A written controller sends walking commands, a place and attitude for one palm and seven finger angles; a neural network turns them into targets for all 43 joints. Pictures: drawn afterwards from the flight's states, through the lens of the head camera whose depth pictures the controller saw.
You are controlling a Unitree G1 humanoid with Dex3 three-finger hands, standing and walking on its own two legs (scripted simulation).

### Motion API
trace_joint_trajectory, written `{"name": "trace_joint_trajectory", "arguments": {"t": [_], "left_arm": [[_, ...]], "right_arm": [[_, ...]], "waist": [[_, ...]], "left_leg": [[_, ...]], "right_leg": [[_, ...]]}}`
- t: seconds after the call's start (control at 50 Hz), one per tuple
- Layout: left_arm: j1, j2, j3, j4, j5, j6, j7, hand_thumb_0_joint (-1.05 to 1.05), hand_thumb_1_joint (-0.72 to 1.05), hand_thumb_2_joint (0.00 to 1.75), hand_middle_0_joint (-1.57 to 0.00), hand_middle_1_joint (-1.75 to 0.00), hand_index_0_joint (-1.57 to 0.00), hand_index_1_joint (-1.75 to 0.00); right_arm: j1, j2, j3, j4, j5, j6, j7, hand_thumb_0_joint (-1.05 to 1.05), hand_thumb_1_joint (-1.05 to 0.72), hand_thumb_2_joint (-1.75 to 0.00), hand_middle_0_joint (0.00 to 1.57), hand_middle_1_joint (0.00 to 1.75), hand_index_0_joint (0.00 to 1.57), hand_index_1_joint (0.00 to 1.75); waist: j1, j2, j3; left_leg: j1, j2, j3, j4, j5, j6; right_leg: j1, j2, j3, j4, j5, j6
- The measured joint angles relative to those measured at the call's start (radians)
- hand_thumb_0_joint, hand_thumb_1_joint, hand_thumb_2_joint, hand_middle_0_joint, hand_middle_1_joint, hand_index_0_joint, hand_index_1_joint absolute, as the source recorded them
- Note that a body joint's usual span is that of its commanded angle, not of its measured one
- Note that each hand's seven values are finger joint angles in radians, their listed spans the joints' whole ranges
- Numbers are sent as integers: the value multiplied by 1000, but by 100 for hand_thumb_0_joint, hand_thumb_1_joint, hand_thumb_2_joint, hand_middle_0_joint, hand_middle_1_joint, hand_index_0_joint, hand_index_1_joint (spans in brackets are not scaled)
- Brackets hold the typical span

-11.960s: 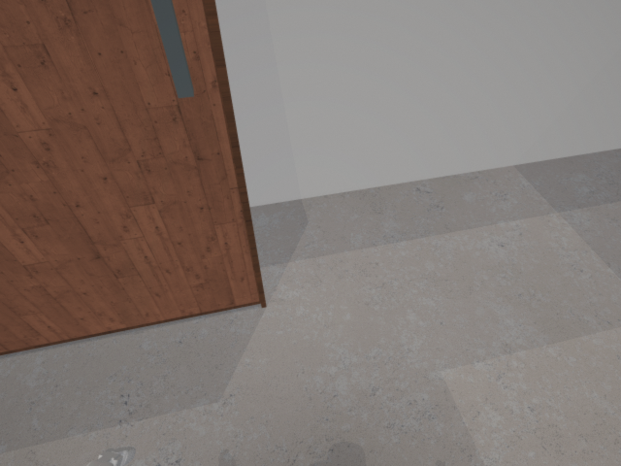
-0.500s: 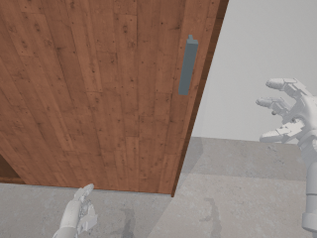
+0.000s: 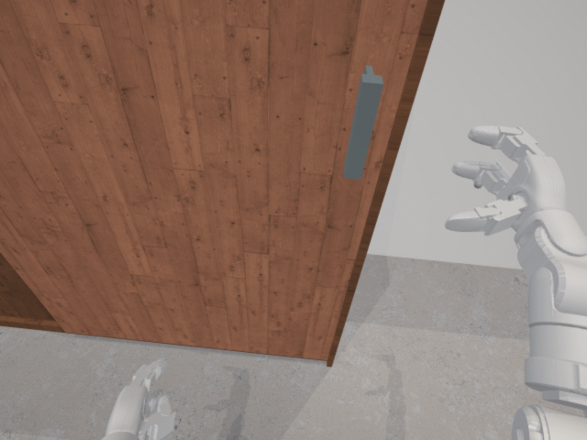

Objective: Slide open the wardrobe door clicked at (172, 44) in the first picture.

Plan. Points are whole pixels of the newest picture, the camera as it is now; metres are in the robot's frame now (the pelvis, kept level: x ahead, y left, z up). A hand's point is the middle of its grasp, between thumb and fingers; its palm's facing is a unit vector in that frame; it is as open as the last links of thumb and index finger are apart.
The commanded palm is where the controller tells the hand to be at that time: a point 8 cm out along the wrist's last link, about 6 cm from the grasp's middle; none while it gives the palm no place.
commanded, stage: move the hooked fingers beside the handle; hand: right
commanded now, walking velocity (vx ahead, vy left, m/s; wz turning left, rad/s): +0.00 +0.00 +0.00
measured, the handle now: (360, 123) +0.53 -0.08 +0.20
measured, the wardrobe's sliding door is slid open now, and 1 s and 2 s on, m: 0.00 0.00 0.00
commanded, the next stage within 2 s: none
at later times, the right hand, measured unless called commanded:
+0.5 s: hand (431, 159) +0.43 -0.16 +0.21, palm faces +0.06 +1.00 +0.02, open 14.0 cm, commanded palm +0.41 -0.21 +0.21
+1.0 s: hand (400, 143) +0.47 -0.13 +0.21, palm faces +0.09 +1.00 +0.03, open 14.0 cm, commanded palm +0.44 -0.19 +0.21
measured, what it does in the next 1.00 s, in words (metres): stands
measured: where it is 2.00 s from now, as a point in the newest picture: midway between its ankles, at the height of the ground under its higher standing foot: outside the picture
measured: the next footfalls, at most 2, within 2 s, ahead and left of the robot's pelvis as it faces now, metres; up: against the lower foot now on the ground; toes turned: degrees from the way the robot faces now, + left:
none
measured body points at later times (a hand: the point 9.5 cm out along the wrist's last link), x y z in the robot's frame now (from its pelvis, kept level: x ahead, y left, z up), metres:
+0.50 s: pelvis +0.01 +0.00 +0.00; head +0.00 +0.02 +0.45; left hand +0.14 +0.25 -0.10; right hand +0.42 -0.21 +0.21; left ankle -0.02 +0.11 -0.74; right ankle +0.02 -0.13 -0.74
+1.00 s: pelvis +0.01 +0.00 +0.00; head +0.01 +0.02 +0.45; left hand +0.09 +0.26 -0.12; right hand +0.46 -0.18 +0.21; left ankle -0.02 +0.11 -0.74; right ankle +0.02 -0.13 -0.74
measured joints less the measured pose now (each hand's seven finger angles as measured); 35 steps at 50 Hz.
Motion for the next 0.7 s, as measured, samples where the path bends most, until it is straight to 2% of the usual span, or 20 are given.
{"name": "trace_joint_trajectory", "arguments": {"t": [0.14,0.32,0.52,0.7], "left_arm": [[-1,-7,-1,6,5,21,-4,1,90,90,-20,-30,-20,-30],[33,-8,10,12,12,44,-12,1,90,90,-20,-30,-21,-30],[52,6,27,33,14,51,-9,1,90,90,-20,-30,-20,-30],[73,-3,34,42,27,44,-19,1,91,90,-20,-30,-20,-30]], "right_arm": [[-87,17,27,113,-13,10,-32,-1,51,-30,30,120,30,120],[-121,25,10,179,-36,-43,-69,-1,50,-30,30,120,30,120],[-213,41,43,294,-46,-63,-85,-1,51,-30,30,120,30,120],[-307,62,41,411,-76,-140,-132,-1,51,-30,30,120,30,120]], "waist": [[15,-1,-10],[27,5,-13],[36,4,-5],[56,8,-9]], "left_leg": [[-12,-2,-5,-3,2,1],[-13,-8,-16,-6,-1,4],[-30,-8,-10,-3,-1,5],[-54,-10,-18,3,0,4]], "right_leg": [[-7,-2,-5,-8,2,1],[-1,-8,-15,-15,-2,5],[-23,-8,-9,-5,-3,5],[-43,-10,-16,-3,-4,4]]}}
